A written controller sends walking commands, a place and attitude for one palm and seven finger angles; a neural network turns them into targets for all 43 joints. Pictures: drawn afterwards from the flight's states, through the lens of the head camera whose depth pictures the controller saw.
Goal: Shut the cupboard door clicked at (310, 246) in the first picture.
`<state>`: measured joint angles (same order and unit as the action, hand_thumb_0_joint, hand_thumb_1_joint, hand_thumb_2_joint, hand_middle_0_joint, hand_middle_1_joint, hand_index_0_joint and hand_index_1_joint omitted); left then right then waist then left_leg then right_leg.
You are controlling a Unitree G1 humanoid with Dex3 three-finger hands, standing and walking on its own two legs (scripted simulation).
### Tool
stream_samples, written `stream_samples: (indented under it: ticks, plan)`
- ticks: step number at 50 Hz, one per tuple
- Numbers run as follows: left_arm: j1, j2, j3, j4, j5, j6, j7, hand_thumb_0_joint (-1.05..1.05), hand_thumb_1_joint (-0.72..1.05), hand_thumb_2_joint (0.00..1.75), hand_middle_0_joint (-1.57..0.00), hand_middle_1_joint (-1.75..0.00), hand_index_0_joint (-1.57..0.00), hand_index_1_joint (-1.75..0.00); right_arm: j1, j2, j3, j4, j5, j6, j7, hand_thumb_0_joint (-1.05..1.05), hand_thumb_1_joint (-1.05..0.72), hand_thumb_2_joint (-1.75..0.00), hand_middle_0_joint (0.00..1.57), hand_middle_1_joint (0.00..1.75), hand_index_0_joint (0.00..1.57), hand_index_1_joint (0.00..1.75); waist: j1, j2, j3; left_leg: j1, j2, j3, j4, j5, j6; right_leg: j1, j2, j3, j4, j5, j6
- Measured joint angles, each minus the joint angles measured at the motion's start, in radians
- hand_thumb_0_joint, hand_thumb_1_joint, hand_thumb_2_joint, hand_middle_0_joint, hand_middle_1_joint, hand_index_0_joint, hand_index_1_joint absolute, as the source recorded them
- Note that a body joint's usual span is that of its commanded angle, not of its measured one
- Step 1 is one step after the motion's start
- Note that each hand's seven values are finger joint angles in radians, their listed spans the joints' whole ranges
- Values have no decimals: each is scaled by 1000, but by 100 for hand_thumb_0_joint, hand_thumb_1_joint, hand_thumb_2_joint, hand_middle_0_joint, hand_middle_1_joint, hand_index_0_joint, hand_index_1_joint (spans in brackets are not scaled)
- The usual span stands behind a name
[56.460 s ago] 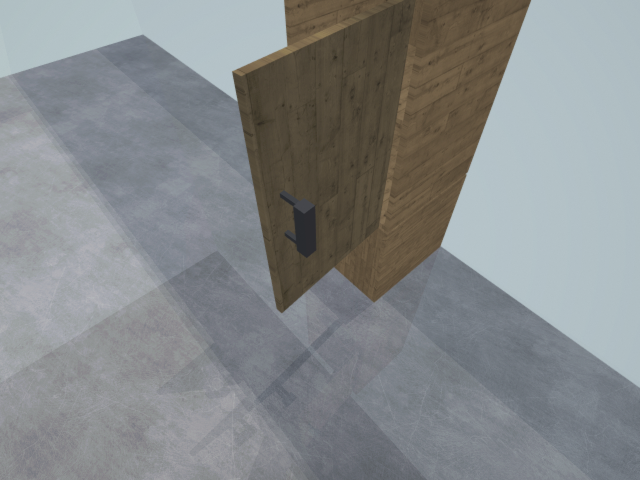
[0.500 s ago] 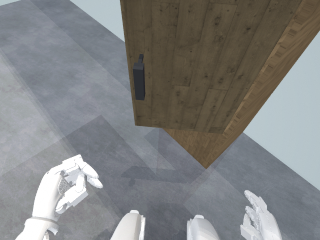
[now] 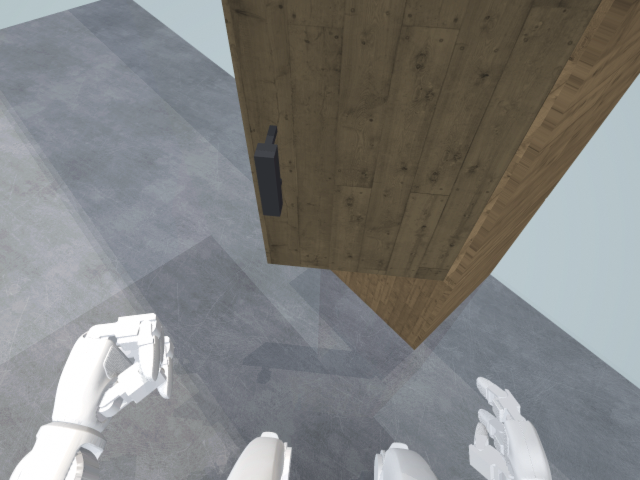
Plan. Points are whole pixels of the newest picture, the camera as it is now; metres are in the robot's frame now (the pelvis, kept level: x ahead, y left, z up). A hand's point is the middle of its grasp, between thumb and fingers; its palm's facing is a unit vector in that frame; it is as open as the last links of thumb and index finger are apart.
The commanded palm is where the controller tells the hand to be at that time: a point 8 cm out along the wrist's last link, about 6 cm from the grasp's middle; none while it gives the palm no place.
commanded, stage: raise the hand and make a fist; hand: left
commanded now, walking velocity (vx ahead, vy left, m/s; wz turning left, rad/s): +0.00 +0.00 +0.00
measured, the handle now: (272, 171) +0.52 +0.11 +0.06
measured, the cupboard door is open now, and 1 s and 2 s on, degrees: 42 42 42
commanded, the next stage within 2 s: bring the fist close to the handle in 0.40 s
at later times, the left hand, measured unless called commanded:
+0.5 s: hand (168, 379) +0.21 +0.18 +0.06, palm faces -0.05 -1.00 -0.04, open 3.1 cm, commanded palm +0.20 +0.23 +0.06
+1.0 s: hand (228, 297) +0.31 +0.14 +0.06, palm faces -0.08 -1.00 -0.01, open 3.1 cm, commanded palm +0.30 +0.18 +0.06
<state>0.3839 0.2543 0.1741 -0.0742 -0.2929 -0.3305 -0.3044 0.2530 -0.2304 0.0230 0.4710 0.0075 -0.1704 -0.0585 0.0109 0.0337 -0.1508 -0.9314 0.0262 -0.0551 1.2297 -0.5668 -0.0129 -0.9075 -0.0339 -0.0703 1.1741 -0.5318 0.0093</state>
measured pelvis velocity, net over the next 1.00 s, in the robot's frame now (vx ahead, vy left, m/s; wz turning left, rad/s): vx -0.01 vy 0.00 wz -0.01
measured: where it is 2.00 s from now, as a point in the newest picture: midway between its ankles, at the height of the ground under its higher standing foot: outside the picture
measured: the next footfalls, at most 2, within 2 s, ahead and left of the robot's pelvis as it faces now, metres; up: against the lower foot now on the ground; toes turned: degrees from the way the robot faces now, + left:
none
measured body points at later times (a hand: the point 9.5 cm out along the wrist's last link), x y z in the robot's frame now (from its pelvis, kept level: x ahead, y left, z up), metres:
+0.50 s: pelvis -0.01 -0.01 +0.00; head +0.05 -0.01 +0.45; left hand +0.21 +0.23 +0.07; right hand +0.17 -0.24 -0.07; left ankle +0.02 +0.12 -0.64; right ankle +0.02 -0.13 -0.64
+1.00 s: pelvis -0.01 +0.00 +0.01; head +0.07 +0.00 +0.45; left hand +0.31 +0.19 +0.06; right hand +0.15 -0.24 -0.08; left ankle +0.02 +0.12 -0.64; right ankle +0.02 -0.13 -0.64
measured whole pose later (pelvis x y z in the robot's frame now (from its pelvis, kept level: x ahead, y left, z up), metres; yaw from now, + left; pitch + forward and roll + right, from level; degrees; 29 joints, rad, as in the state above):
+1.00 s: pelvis -0.01 +0.00 +0.01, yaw +0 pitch +16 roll -1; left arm -0.01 0.19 0.07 0.19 -0.19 -0.29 -0.15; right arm 0.27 -0.24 0.03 0.52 0.00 -0.13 -0.04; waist -0.03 0.03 -0.14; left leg -0.92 0.02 -0.03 1.17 -0.53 -0.01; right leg -0.91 -0.04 -0.04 1.14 -0.50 0.01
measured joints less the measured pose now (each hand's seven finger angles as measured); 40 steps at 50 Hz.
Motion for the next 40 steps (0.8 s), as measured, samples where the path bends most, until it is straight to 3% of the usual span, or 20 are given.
stream_samples:
  ticks: [12,28,34,40]
  plan:
    - [-3,-9,-1,30,-11,-19,-4,2,90,90,-130,-150,-130,-149,21,-20,-26,11,8,2,-7,2,-90,-90,21,30,21,30,-13,2,0,10,4,9,-15,10,-9,-3,4,9,3,4,-9]
    - [-14,-11,-15,37,-10,-29,-4,2,90,90,-130,-150,-130,-150,4,-11,-10,0,10,-1,-10,2,-90,-90,21,30,21,30,-1,6,1,-2,0,5,-4,15,-7,-12,1,7,11,7,-8]
    - [-126,-24,-59,79,17,-16,22,2,90,90,-130,-150,-130,-150,-6,-19,3,12,7,-16,-14,2,-90,-90,21,30,21,30,1,8,5,-27,-5,-1,15,13,-4,-31,-4,1,25,6,-5]
    - [-259,-41,-99,130,62,40,77,2,90,90,-130,-150,-130,-150,-13,-10,7,26,5,-6,-6,2,-90,-90,21,30,21,30,-18,5,9,-27,-7,7,5,19,0,-34,-5,9,16,14,-1]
